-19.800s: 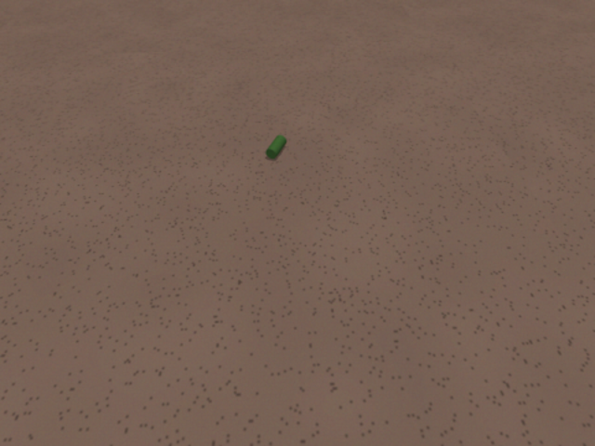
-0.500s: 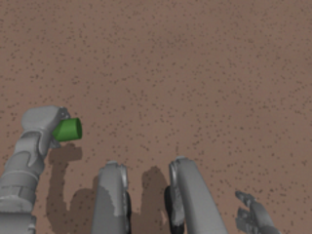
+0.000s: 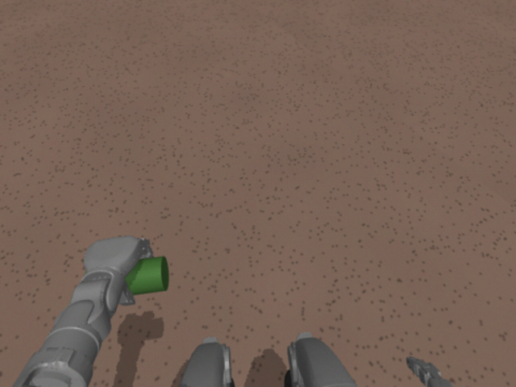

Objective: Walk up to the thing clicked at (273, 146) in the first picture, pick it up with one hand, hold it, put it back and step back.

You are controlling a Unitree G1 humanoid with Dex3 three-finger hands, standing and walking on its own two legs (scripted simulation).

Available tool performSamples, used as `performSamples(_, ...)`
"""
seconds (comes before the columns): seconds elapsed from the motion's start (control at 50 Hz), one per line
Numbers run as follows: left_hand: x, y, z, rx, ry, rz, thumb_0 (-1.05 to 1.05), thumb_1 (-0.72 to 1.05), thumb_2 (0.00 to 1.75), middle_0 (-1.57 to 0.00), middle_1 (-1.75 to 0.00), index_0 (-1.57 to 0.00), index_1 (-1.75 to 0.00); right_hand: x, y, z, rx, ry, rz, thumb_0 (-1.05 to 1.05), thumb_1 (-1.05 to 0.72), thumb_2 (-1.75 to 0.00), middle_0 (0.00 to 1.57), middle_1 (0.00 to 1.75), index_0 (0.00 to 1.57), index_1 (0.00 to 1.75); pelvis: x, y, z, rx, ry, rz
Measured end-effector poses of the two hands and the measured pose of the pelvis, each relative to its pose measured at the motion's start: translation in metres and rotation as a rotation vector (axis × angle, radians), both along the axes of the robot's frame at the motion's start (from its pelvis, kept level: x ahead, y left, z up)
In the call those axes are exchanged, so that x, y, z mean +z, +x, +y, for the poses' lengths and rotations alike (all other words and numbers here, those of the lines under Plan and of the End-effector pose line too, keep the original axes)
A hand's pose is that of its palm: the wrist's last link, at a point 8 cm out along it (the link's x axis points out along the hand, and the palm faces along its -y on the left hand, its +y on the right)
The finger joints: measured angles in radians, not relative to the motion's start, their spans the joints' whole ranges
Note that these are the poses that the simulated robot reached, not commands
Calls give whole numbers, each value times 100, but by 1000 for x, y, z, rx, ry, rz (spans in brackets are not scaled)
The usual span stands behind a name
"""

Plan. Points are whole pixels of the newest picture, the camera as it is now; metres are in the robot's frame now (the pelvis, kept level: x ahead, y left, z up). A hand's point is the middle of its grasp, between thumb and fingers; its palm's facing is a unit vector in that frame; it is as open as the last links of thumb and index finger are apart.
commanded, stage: lift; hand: left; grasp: from above
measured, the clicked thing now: (128, 278) +0.33 +0.24 -0.12
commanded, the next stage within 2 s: hold in 0.38 s
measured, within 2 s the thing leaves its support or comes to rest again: neither
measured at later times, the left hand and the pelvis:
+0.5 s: hand (118, 251) +0.34 +0.23 -0.02, palm faces -0.47 -0.09 -0.88, open 9.1 cm; pelvis +0.04 +0.00 +0.07, yaw +0 degrees
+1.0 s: hand (114, 233) +0.35 +0.22 +0.02, palm faces -0.47 -0.06 -0.88, open 9.1 cm; pelvis +0.05 +0.00 +0.09, yaw +0 degrees
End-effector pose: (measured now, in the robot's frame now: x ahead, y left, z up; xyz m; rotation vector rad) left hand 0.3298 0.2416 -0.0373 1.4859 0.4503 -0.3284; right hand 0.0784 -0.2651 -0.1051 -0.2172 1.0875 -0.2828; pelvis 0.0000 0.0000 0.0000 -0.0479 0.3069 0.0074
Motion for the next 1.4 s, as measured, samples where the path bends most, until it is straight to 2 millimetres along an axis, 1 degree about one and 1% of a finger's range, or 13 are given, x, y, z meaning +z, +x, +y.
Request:
performSamples(0.12, 26, 6, -8, 7, -1, -27, 1, 10, 39, -81, -40, -83, -39, 22, 5, 0, 0, 3, 5, 1, -89, -90, 20, 30, 20, 30, 24, 10, 1, -2, 7, -44)
performSamples(0.26, 55, 18, -10, 33, 6, -44, 1, 10, 39, -81, -39, -83, -38, 44, 14, 2, -3, 16, -7, 1, -89, -90, 20, 30, 20, 30, 46, 19, 1, -5, 14, -86)
performSamples(0.34, 66, 20, -10, 46, 4, -28, 1, 11, 39, -81, -37, -83, -37, 53, 21, 4, -7, 25, -19, 1, -89, -89, 20, 30, 20, 30, 56, 25, 2, -7, 18, -105)
performSamples(0.48, 77, 18, -12, 39, -8, -8, 1, 12, 37, -82, -35, -84, -35, 64, 35, 5, 0, 34, -33, 1, -89, -89, 20, 30, 20, 30, 68, 34, 2, -7, 24, -131)
performSamples(0.58, 86, 20, -14, 23, 1, -19, 1, 12, 36, -83, -35, -84, -34, 70, 45, 5, 7, 36, -38, 1, -89, -89, 20, 30, 20, 30, 74, 40, 1, -5, 28, -144)
performSamples(0.68, 97, 27, -13, 23, 8, -32, 1, 13, 34, -83, -34, -84, -33, 75, 54, 3, 9, 38, -48, 1, -89, -89, 20, 30, 20, 30, 79, 44, 1, -4, 30, -157)
performSamples(0.76, 106, 31, -14, 25, 10, -36, 1, 13, 34, -83, -34, -84, -33, 79, 59, 1, 8, 39, -59, 1, -89, -89, 20, 30, 20, 30, 82, 48, 0, -6, 31, -169)
performSamples(0.86, 112, 33, -16, 16, 7, -23, 1, 14, 34, -83, -33, -84, -33, 83, 63, -1, 4, 43, -71, 1, -89, -89, 20, 30, 20, 30, 85, 50, 0, -10, 33, -180)
performSamples(1.02, 120, 29, -21, -11, 3, -15, 1, 14, 34, -83, -32, -85, -31, 87, 66, -1, 10, 50, -79, 1, -89, -89, 20, 30, 20, 30, 89, 51, -1, -13, 36, -201)
performSamples(1.2, 128, 24, -21, -3, 13, -24, 1, 13, 36, -83, -32, -84, -32, 89, 71, 2, 23, 67, -85, 1, -89, -89, 20, 30, 20, 30, 93, 48, -3, -12, 40, -219)
performSamples(1.4, 137, 18, -26, -15, 4, -16, 1, 13, 36, -83, -33, -84, -33, 94, 78, 2, 30, 72, -111, 1, -89, -89, 20, 30, 20, 30, 97, 46, -5, -12, 43, -242)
